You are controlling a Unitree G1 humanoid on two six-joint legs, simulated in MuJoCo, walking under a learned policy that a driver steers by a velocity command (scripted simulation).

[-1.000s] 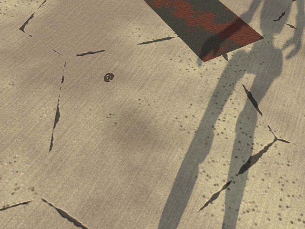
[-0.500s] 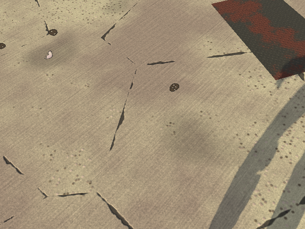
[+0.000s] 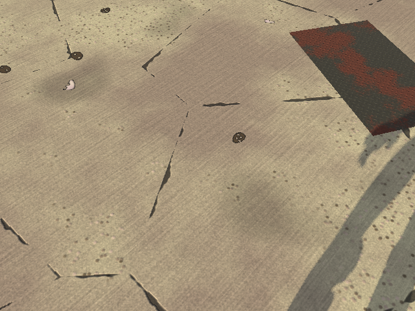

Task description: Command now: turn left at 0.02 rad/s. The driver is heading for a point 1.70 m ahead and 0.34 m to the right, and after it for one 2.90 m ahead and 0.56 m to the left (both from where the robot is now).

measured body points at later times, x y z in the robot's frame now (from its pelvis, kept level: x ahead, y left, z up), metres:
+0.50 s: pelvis +0.12 -0.04 +0.01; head +0.13 -0.07 +0.46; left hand +0.08 +0.22 -0.11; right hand +0.29 -0.30 -0.10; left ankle +0.20 +0.12 -0.67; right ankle +0.03 -0.13 -0.74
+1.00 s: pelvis +0.39 +0.01 +0.01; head +0.41 +0.01 +0.46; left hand +0.54 +0.28 -0.10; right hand +0.43 -0.27 -0.12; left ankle +0.39 +0.09 -0.74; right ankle +0.49 -0.17 -0.66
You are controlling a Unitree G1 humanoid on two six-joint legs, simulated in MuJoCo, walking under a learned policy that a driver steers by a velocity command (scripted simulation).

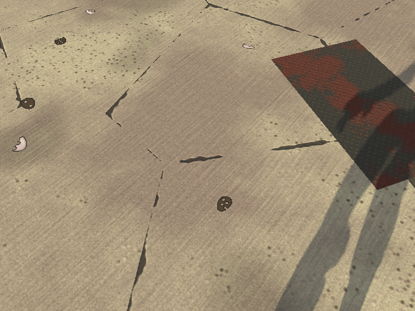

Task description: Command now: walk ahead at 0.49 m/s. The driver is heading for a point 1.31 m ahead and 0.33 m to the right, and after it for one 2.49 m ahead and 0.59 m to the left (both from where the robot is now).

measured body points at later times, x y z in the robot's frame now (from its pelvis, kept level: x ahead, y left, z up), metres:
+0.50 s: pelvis +0.28 -0.08 +0.00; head +0.30 -0.09 +0.45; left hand +0.34 +0.20 -0.11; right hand +0.41 -0.35 -0.12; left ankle +0.34 +0.10 -0.67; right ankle +0.29 -0.15 -0.75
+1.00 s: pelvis +0.56 -0.01 +0.00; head +0.59 +0.00 +0.45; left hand +0.64 +0.27 -0.14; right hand +0.65 -0.29 -0.12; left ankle +0.59 +0.08 -0.75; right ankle +0.53 -0.18 -0.66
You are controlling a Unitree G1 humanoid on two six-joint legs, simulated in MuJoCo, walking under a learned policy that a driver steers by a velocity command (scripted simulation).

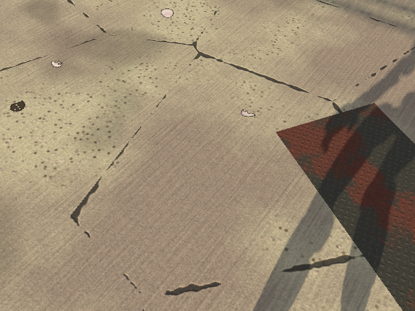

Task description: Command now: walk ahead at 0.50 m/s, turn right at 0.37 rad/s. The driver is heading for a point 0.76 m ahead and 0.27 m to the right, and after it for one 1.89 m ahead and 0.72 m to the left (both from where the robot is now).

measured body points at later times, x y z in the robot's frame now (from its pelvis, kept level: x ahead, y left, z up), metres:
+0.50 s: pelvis +0.27 -0.08 -0.01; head +0.30 -0.10 +0.44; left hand +0.45 +0.16 -0.11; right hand +0.31 -0.38 -0.13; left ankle +0.23 +0.09 -0.65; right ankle +0.30 -0.15 -0.74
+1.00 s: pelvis +0.56 -0.12 -0.01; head +0.58 -0.13 +0.44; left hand +0.77 +0.07 -0.12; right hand +0.52 -0.42 -0.11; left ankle +0.64 -0.05 -0.74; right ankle +0.42 -0.20 -0.66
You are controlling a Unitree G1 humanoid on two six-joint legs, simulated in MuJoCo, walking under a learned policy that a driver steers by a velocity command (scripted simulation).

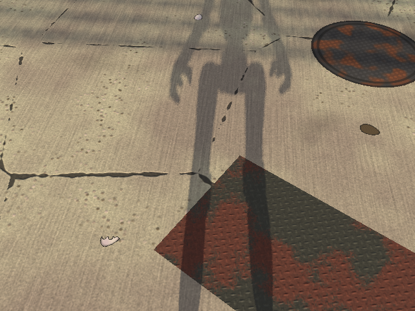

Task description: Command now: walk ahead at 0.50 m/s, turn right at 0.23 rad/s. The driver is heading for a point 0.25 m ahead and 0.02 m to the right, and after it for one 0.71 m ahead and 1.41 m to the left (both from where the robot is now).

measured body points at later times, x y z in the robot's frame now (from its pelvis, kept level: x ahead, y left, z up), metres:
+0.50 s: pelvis +0.16 -0.03 +0.00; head +0.20 -0.04 +0.45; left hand +0.29 +0.25 -0.09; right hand +0.30 -0.31 -0.12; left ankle +0.13 +0.10 -0.66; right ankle +0.25 -0.13 -0.74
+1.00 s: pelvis +0.17 +0.01 +0.01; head +0.19 +0.05 +0.45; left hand +0.18 +0.34 -0.11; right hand +0.44 -0.18 -0.07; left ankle +0.15 +0.10 -0.74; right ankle +0.27 -0.13 -0.68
